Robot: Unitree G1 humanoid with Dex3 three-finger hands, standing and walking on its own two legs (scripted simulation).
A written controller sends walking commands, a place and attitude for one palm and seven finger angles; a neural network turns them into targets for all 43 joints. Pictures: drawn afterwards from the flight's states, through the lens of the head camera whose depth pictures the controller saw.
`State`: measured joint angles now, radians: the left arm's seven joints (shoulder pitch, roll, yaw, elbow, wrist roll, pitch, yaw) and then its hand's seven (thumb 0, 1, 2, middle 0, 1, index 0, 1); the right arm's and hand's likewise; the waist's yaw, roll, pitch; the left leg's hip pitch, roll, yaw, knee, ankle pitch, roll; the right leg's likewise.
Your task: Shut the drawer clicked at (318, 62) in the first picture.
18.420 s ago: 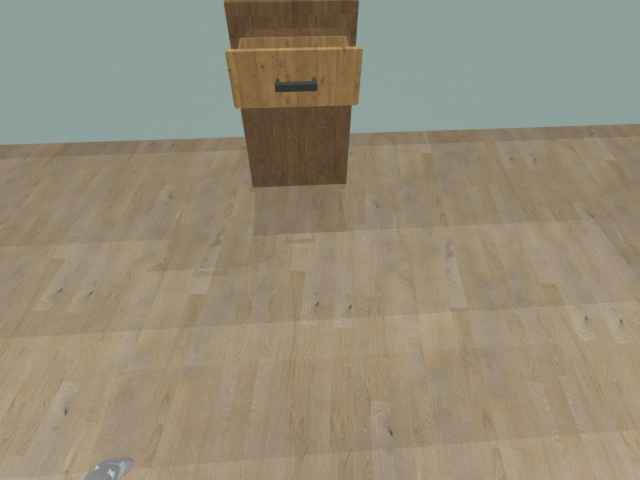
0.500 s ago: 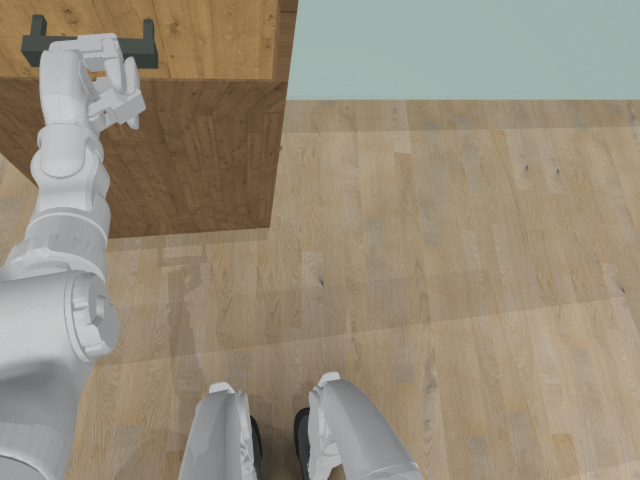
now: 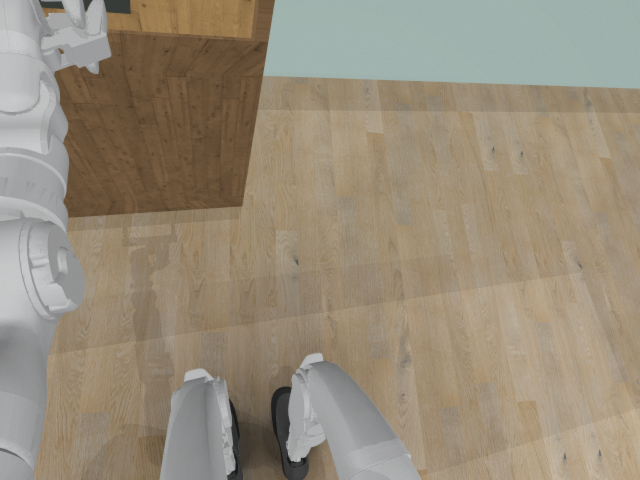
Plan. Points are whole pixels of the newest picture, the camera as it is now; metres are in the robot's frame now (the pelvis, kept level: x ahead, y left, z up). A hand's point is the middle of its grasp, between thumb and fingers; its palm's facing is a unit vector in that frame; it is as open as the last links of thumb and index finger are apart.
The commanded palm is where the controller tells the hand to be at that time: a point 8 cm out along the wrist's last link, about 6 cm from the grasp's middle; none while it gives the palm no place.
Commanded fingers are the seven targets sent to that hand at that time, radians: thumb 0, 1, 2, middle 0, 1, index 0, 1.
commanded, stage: pull the fist back off the drawer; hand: left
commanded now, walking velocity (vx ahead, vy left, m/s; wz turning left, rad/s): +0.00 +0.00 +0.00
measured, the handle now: out of the picture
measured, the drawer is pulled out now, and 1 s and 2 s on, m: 0.00 0.00 0.00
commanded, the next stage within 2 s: draw the hand back to the body in 0.50 s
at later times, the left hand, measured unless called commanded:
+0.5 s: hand (110, 38) +0.59 +0.15 +0.06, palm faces +0.04 -1.00 -0.02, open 3.1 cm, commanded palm +0.56 +0.17 +0.07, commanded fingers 0.00 0.90 0.90 -1.40 -1.60 -1.40 -1.60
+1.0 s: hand (5, 76) +0.47 +0.19 +0.15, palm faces +0.08 -1.00 -0.02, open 3.2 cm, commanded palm +0.43 +0.23 +0.16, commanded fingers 0.00 0.90 0.90 -1.40 -1.60 -1.40 -1.60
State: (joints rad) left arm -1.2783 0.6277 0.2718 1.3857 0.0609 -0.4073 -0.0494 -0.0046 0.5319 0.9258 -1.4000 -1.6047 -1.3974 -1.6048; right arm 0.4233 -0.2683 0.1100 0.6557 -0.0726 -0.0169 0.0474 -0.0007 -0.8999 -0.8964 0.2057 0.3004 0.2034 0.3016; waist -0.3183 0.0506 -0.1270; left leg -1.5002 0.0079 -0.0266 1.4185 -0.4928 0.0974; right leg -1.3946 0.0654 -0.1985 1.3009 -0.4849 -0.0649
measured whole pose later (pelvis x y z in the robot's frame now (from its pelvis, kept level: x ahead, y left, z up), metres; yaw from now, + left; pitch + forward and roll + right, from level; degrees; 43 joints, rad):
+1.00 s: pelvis +0.09 -0.01 +0.10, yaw +3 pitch +19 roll -3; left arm -0.32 0.31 0.20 0.55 -0.21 -0.32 -0.14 0.01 0.89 0.89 -1.40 -1.60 -1.40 -1.60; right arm 0.31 -0.27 0.03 0.53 0.05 0.06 0.04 0.00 -0.90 -0.90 0.20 0.30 0.20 0.30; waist -0.08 0.03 -0.17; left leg -0.83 -0.01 0.02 0.99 -0.49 0.07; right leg -0.76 0.08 -0.10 0.91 -0.48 -0.07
